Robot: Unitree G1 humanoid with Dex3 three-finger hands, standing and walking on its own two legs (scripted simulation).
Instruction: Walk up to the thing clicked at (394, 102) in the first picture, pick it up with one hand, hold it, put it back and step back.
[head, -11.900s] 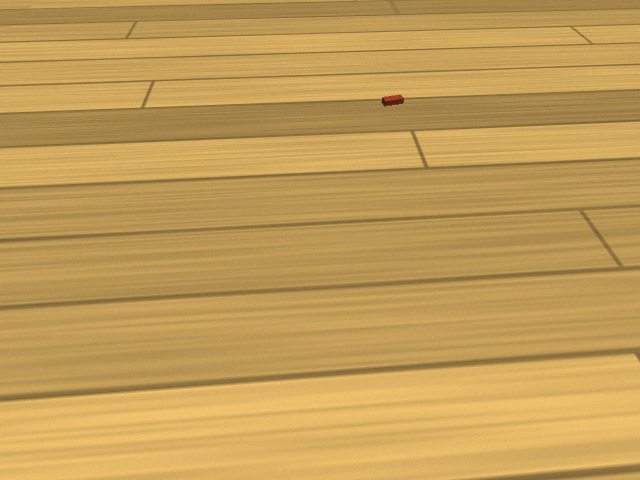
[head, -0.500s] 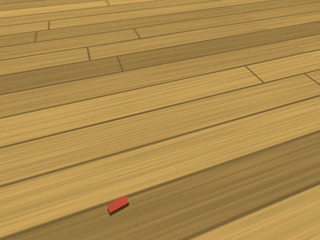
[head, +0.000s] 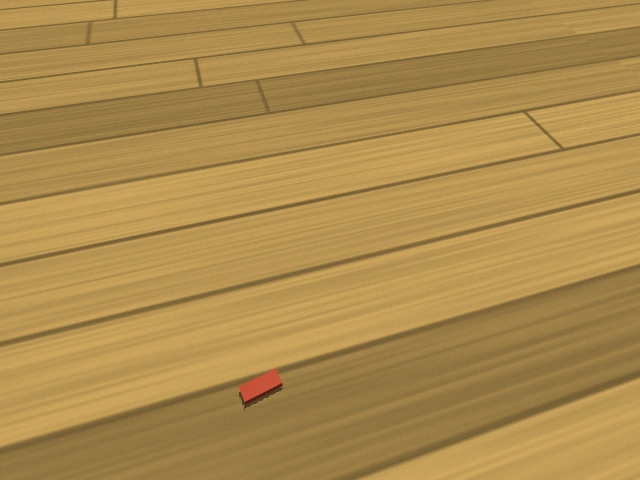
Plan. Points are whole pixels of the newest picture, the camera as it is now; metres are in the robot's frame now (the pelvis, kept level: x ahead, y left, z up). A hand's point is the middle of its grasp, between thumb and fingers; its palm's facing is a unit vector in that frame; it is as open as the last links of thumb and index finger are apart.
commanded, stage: walk up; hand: left
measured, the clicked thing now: (261, 386) +0.46 +0.19 -0.75
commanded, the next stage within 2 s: stand in 1.30 s
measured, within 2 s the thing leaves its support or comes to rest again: neither
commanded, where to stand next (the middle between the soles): +0.06 -0.02 m, yaw -4 degrees
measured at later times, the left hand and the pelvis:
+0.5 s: hand out of the picture +0.14 +0.25 -0.14, palm faces -0.08 -0.94 -0.32, open 7.3 cm; pelvis +0.03 +0.01 +0.01, yaw -3 degrees
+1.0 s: hand out of the picture +0.11 +0.25 -0.14, palm faces -0.10 -0.94 -0.34, open 7.3 cm; pelvis +0.02 +0.00 +0.02, yaw -5 degrees
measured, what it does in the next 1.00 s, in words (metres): steps on the spot: right foot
